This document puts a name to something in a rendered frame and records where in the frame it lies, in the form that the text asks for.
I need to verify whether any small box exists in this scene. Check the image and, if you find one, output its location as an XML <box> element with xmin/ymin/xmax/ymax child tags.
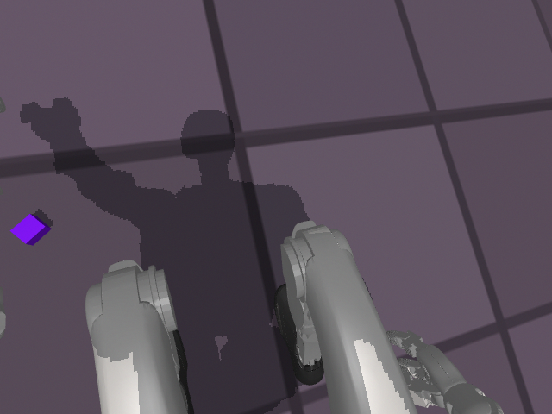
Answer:
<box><xmin>10</xmin><ymin>214</ymin><xmax>51</xmax><ymax>245</ymax></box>

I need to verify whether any right robot arm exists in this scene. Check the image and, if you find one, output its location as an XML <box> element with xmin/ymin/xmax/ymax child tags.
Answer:
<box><xmin>443</xmin><ymin>383</ymin><xmax>504</xmax><ymax>414</ymax></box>

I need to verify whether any right robot foot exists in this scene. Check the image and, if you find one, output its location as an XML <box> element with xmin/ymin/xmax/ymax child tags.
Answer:
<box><xmin>274</xmin><ymin>284</ymin><xmax>324</xmax><ymax>386</ymax></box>

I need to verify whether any left robot foot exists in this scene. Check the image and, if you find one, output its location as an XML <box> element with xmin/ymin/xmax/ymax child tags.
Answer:
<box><xmin>173</xmin><ymin>330</ymin><xmax>194</xmax><ymax>414</ymax></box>

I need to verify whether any right robot hand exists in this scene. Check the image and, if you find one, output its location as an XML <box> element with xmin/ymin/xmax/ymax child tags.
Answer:
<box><xmin>386</xmin><ymin>330</ymin><xmax>467</xmax><ymax>408</ymax></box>

